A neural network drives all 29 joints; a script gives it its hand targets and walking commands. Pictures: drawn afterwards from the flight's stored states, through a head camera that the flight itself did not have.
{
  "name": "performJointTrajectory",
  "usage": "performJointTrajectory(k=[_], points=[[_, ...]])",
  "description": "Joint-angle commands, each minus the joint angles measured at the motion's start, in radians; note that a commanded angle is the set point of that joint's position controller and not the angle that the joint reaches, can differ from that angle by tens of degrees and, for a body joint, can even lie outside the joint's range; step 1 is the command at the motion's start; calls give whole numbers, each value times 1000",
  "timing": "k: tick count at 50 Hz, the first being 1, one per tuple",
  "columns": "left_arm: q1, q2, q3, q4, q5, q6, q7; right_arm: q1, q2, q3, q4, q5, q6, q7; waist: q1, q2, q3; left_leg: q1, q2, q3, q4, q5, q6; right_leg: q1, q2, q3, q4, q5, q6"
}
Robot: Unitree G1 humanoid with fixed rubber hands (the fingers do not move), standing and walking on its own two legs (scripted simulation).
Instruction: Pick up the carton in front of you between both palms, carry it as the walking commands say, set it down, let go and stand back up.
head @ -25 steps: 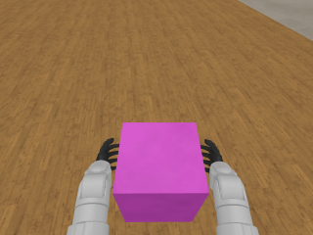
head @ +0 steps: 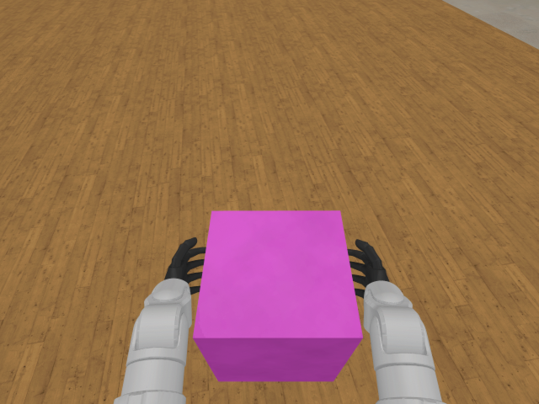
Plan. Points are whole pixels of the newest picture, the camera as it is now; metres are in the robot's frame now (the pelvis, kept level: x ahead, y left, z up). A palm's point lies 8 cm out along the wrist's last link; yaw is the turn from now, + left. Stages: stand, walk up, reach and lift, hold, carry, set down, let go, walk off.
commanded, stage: set down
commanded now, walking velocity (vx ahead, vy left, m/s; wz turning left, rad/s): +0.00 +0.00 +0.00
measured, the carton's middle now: (275, 300) +0.30 +0.00 -0.05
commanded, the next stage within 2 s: none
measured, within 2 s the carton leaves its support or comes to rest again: neither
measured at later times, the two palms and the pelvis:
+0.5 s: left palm (172, 293) +0.31 +0.18 -0.04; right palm (335, 271) +0.36 -0.11 -0.05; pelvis -0.03 -0.02 -0.04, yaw +8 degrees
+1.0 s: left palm (206, 305) +0.38 +0.16 -0.23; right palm (331, 293) +0.41 -0.13 -0.24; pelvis -0.04 -0.01 -0.16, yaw +9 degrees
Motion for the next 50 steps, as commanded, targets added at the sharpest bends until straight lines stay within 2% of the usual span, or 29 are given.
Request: performJointTrajectory(k=[1,3,6,9,13,15,17,19,21,23,26,31,34,36,37,39,44,50], points=[[-402,-782,-461,-64,-182,-39,-179,-422,796,495,-90,206,-51,182,3,-16,-236,-300,-45,-179,-129,94,40,394,105,199,52,119,-9],[-478,-762,-431,-24,-168,-50,-177,-485,771,451,-50,185,-56,183,-2,1,-195,-356,-34,-174,-139,-21,53,385,112,191,71,36,-7],[-605,-760,-366,98,-128,-84,-178,-632,759,373,52,156,-79,198,-14,29,-175,-364,-32,-164,-124,-196,67,314,121,185,97,-136,1],[-776,-823,-302,251,-96,-136,-195,-802,834,305,216,124,-115,226,-18,-2,-167,-345,-40,-158,-62,-255,74,216,125,198,113,-256,10],[-928,-829,-105,445,-6,-194,-207,-941,869,145,451,43,-167,240,20,-47,-148,-389,-58,-142,4,-279,71,145,121,211,124,-367,10],[-933,-782,13,516,62,-210,-193,-942,811,33,534,-19,-193,227,21,-61,-117,-429,-64,-138,42,-262,61,97,117,217,134,-383,2],[-921,-721,103,540,117,-221,-174,-919,723,-73,574,-81,-219,207,9,-59,-106,-459,-73,-135,79,-224,47,38,116,216,147,-357,-5],[-907,-652,160,550,152,-245,-160,-899,632,-149,595,-124,-256,190,-4,-48,-129,-525,-81,-128,123,-194,33,-22,119,211,183,-301,-8],[-891,-601,181,554,162,-286,-153,-882,557,-181,607,-145,-308,178,-12,-43,-181,-594,-93,-120,185,-144,19,-104,123,206,238,-224,-11],[-891,-589,164,556,148,-342,-150,-874,523,-176,621,-148,-370,172,-20,-31,-253,-674,-106,-112,247,-104,6,-178,127,201,301,-157,-14],[-919,-638,77,548,92,-439,-149,-896,566,-105,622,-123,-470,165,-36,-30,-397,-778,-130,-105,335,-40,-10,-237,137,195,400,-39,-11],[-994,-778,-135,506,-22,-585,-139,-996,743,139,551,-8,-609,168,-12,-34,-799,-964,-166,-89,491,72,-38,-208,141,215,599,219,6],[-1017,-829,-293,407,-98,-612,-121,-1057,790,293,439,74,-634,170,-7,-59,-1135,-1040,-178,-80,587,169,-52,-146,141,223,725,407,9],[-1019,-835,-367,356,-139,-604,-104,-1070,788,360,384,114,-624,167,-13,-82,-1266,-1115,-182,-76,638,181,-57,-137,138,223,784,475,11],[-1015,-834,-387,343,-153,-596,-97,-1066,780,378,372,128,-615,167,-16,-86,-1288,-1138,-185,-77,657,173,-57,-166,138,221,803,465,15],[-1013,-843,-396,340,-165,-570,-92,-1057,763,386,382,141,-592,172,-23,-76,-1264,-1150,-190,-80,690,144,-55,-297,148,204,821,363,22],[-1047,-881,-311,435,-139,-497,-110,-1072,747,301,491,111,-529,207,-47,-47,-1068,-1247,-194,-77,752,1,-57,-636,168,166,846,84,16],[-1139,-874,-211,516,-110,-468,-111,-1140,720,189,585,68,-497,237,-69,-34,-1009,-1383,-201,-71,836,-48,-59,-821,171,150,929,27,11]])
